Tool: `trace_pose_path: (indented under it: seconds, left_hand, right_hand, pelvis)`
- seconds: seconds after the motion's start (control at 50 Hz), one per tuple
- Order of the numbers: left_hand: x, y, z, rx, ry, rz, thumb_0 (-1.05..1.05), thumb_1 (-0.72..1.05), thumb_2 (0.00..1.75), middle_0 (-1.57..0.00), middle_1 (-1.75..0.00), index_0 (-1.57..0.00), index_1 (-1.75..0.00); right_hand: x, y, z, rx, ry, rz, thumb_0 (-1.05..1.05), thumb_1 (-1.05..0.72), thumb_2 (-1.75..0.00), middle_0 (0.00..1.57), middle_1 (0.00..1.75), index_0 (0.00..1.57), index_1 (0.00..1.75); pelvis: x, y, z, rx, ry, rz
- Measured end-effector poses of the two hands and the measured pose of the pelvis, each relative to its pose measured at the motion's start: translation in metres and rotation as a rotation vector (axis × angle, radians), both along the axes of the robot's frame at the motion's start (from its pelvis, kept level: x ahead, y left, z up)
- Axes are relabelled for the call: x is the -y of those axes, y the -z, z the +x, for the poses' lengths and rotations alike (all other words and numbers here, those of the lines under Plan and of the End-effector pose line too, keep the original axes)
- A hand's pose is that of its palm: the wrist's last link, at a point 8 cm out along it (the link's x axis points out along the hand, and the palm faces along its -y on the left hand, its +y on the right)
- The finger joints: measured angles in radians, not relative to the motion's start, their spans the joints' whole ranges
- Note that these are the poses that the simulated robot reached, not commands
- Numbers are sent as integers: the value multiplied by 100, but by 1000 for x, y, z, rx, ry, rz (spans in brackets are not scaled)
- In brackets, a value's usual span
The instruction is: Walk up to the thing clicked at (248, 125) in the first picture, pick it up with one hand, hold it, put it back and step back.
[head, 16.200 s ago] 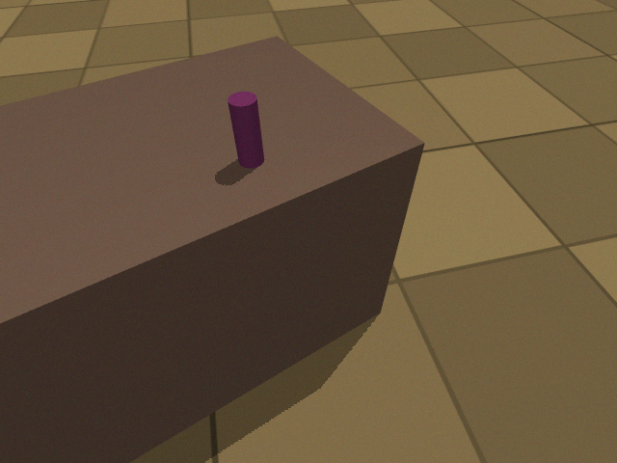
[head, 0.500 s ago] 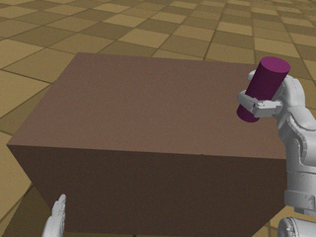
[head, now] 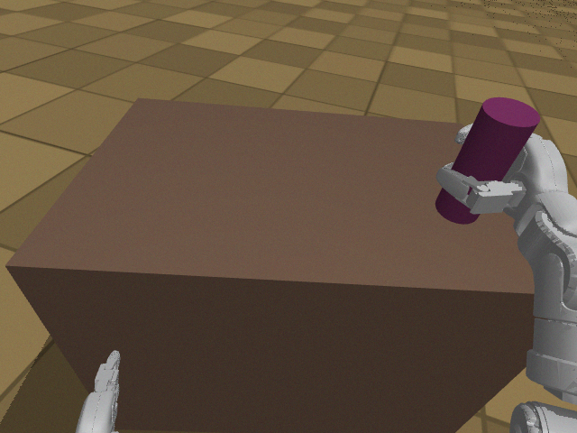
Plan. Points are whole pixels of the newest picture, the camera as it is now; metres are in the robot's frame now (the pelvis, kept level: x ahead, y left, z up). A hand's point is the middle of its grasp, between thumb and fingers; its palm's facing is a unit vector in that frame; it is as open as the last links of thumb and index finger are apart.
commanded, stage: hold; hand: right
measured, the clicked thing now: (480, 166) +0.34 -0.18 +0.27
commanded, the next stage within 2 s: none
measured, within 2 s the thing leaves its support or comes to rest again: neither
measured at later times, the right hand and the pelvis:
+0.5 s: hand (474, 176) +0.34 -0.18 +0.26, palm faces +0.10 +0.99 -0.04, open 8.1 cm; pelvis +0.01 +0.00 +0.00, yaw +0 degrees
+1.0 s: hand (475, 179) +0.33 -0.18 +0.26, palm faces +0.10 +0.99 -0.04, open 8.1 cm; pelvis +0.00 +0.00 +0.00, yaw +0 degrees
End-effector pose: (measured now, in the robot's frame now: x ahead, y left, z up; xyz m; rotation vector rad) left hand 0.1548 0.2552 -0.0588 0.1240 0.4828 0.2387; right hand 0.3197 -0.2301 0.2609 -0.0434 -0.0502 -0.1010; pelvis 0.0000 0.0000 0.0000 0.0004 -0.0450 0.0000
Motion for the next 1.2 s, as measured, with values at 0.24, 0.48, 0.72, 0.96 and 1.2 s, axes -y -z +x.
trace_pose_path:
  seconds: [0.24, 0.48, 0.72, 0.96, 1.2]
  left_hand:
    - [0, -1, 10, 6, 6, 0, -1, -54, 5, -5, -5, -4, -5]
    - [0, 2, 12, -3, 11, -8, -1, -54, 5, -5, -5, -5, -5]
    - [-1, -2, 12, 15, 2, -5, -1, -54, 5, -5, -6, -5, -5]
    - [-3, 1, 8, 12, -1, -7, -1, -53, 5, -6, -6, -5, -5]
    - [-2, -1, 10, 12, 0, 1, -1, -54, 5, -5, -6, -5, -5]
  right_hand:
    - [-4, -3, -3, 5, -24, 0, -3, 23, -109, 82, 116, 88, 120]
    - [-3, -1, -10, -11, -7, 7, -3, 23, -110, 82, 117, 88, 120]
    - [-5, 3, -16, -2, -15, 0, -3, 23, -110, 82, 117, 87, 120]
    - [-4, 1, -16, -11, -5, -1, -3, 23, -110, 82, 117, 88, 120]
    - [-4, 0, -15, -2, -5, -4, -3, 23, -110, 82, 117, 88, 120]
  pelvis:
    - [0, -1, 6, -1, 1, 1]
    - [-2, -1, 7, 2, 8, 0]
    - [-2, -1, 6, 6, 6, 0]
    - [-2, 0, 2, 7, 8, 1]
    - [-1, 0, 4, 7, 5, 2]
